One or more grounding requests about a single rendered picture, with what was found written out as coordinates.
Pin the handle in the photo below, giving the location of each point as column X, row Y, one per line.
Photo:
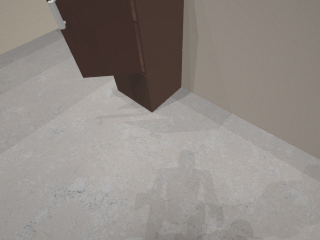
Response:
column 56, row 14

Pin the cupboard door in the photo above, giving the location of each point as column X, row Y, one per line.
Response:
column 101, row 36

